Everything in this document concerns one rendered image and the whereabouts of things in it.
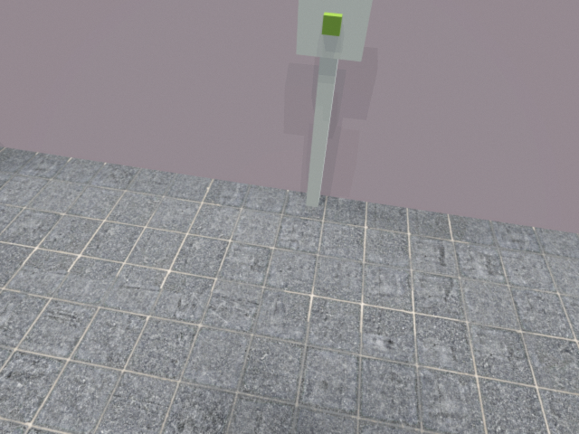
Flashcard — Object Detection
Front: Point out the panel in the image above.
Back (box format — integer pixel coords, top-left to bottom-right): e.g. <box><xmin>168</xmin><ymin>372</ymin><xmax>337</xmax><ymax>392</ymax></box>
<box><xmin>296</xmin><ymin>0</ymin><xmax>373</xmax><ymax>207</ymax></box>

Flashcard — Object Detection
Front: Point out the button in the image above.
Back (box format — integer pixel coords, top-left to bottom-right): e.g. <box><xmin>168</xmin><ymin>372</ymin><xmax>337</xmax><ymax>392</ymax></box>
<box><xmin>322</xmin><ymin>13</ymin><xmax>342</xmax><ymax>36</ymax></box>

